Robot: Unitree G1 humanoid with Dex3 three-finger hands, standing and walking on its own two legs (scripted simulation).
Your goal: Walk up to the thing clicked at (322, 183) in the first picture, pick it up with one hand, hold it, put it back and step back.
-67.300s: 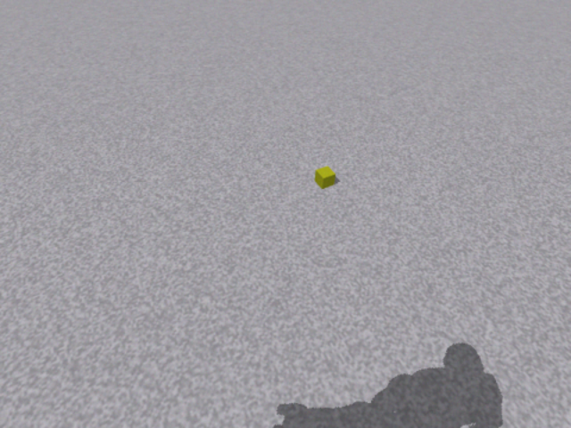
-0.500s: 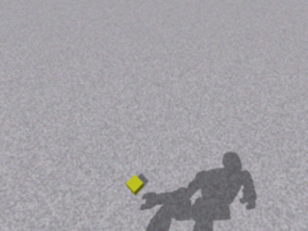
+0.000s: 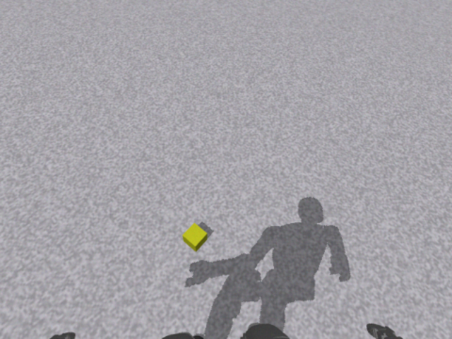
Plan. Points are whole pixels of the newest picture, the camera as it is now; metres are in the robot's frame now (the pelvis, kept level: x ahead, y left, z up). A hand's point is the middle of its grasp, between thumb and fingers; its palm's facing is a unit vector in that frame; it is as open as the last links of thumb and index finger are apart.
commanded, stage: step back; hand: left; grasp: from above
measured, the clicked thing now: (195, 237) +0.55 +0.09 -0.73
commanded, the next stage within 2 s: none
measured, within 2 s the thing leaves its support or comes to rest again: neither
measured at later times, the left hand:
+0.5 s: hand out of the picture +0.00 +0.25 -0.14, palm faces +0.02 -0.92 -0.38, open 7.4 cm
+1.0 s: hand out of the picture -0.22 +0.22 -0.15, palm faces -0.04 -0.91 -0.40, open 7.3 cm
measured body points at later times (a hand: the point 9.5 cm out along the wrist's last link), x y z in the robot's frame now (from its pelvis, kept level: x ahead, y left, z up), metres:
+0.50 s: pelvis -0.13 -0.01 -0.01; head -0.06 -0.01 +0.44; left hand +0.00 +0.29 -0.11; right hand -0.03 -0.34 -0.12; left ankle -0.18 +0.12 -0.72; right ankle -0.04 -0.11 -0.73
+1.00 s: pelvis -0.30 -0.05 -0.01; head -0.24 -0.06 +0.43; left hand -0.22 +0.27 -0.12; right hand -0.16 -0.37 -0.13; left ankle -0.19 +0.11 -0.72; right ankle -0.31 -0.17 -0.73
